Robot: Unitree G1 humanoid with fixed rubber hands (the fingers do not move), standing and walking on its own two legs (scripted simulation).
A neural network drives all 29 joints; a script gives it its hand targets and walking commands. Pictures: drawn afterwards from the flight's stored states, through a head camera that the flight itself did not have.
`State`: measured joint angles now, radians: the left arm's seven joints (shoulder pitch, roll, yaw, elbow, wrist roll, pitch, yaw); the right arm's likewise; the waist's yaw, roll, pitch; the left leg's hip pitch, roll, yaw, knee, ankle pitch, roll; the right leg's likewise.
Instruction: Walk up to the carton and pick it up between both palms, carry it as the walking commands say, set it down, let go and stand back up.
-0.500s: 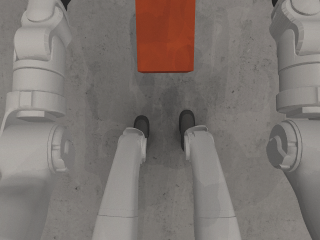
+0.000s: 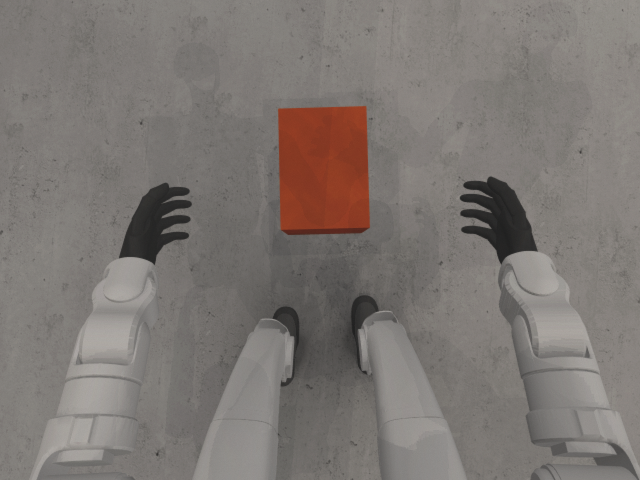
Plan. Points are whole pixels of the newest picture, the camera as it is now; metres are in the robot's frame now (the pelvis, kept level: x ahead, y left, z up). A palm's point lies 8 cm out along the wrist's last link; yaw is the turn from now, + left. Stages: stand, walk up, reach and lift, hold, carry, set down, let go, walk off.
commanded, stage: let go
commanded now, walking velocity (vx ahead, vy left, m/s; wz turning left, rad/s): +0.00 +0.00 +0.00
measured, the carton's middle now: (323, 176) +0.54 +0.00 -0.62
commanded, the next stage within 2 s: stand in 0.86 s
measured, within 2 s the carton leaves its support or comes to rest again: neither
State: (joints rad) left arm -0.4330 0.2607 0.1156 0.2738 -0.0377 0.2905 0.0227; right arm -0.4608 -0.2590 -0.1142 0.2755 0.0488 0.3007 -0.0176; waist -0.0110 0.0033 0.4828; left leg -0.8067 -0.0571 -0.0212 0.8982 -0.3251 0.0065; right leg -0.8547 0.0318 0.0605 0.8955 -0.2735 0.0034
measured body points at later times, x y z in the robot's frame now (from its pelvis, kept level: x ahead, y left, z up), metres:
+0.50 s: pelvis +0.07 +0.00 +0.05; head +0.12 -0.01 +0.50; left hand +0.24 +0.23 -0.03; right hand +0.25 -0.23 -0.04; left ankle +0.06 +0.11 -0.68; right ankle +0.09 -0.11 -0.68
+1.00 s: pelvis +0.10 +0.00 +0.05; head +0.05 +0.00 +0.50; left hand +0.24 +0.26 -0.04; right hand +0.25 -0.25 -0.04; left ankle +0.06 +0.11 -0.68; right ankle +0.09 -0.11 -0.68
